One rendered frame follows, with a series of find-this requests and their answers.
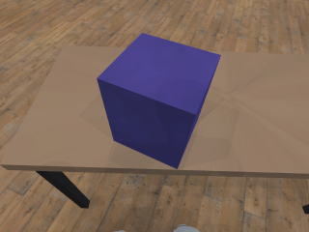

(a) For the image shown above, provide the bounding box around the table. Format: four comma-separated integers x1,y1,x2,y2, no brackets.
0,45,309,215

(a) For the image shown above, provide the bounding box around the carton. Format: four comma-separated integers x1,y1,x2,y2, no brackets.
97,33,221,169

